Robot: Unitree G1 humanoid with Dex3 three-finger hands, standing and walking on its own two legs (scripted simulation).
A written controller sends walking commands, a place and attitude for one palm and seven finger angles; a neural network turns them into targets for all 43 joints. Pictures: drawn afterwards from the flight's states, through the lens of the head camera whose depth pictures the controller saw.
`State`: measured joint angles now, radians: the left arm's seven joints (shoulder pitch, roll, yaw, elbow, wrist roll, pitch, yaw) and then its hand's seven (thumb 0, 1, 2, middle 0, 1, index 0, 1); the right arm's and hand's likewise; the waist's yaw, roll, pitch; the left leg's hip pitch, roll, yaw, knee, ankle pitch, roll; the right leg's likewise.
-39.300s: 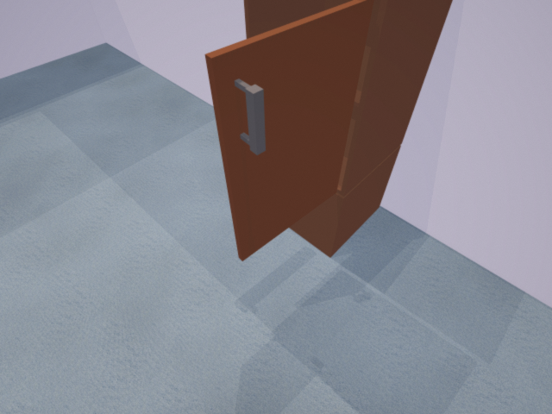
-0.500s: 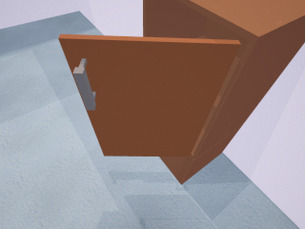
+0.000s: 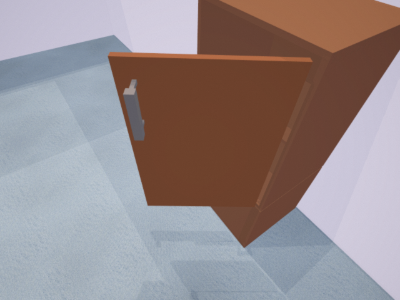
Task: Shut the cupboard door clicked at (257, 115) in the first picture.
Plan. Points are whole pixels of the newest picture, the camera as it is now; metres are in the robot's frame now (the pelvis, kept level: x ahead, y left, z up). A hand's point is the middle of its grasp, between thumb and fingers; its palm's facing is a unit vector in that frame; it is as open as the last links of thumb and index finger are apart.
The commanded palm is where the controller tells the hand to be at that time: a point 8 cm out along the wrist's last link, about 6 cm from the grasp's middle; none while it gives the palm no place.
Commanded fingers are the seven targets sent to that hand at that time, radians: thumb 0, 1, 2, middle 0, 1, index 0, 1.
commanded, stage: come to a stop and stand still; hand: left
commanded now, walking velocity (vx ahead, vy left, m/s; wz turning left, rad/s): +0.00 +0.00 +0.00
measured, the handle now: (136, 110) +0.47 +0.18 +0.13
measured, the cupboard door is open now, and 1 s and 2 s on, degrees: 55 55 55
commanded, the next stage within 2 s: look again from close up in 0.18 s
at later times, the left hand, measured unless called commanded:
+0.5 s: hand out of the picture -0.01 +0.19 -0.18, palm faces +0.02 -0.97 -0.23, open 7.3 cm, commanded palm none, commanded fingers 0.00 0.90 0.90 -0.20 -0.30 -0.20 -0.30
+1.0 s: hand out of the picture -0.04 +0.18 -0.19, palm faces +0.02 -0.98 -0.17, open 7.3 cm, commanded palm none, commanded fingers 0.00 0.90 0.90 -0.20 -0.30 -0.20 -0.30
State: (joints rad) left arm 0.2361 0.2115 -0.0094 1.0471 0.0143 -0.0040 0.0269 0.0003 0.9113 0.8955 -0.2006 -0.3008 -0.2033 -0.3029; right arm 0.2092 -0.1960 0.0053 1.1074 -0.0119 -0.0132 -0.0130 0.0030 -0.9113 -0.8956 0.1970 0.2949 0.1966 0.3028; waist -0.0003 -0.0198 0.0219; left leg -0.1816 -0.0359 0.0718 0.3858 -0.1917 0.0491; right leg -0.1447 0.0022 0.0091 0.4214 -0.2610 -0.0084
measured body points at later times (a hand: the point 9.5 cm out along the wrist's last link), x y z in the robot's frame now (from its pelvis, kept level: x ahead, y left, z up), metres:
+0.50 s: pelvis -0.02 +0.01 -0.01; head -0.02 +0.00 +0.44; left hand -0.01 +0.24 -0.16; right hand +0.03 -0.22 -0.16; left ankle +0.01 +0.09 -0.74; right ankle -0.02 -0.11 -0.74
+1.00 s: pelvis -0.02 +0.00 +0.00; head -0.04 +0.02 +0.44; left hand -0.04 +0.23 -0.17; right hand -0.01 -0.23 -0.15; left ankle +0.01 +0.09 -0.74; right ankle -0.02 -0.11 -0.74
